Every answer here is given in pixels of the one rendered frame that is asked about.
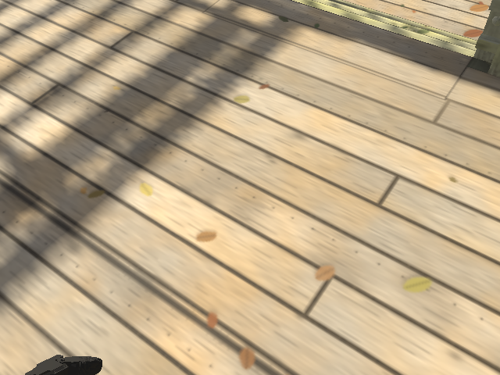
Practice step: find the robot left hand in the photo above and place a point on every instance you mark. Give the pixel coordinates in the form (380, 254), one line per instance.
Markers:
(75, 365)

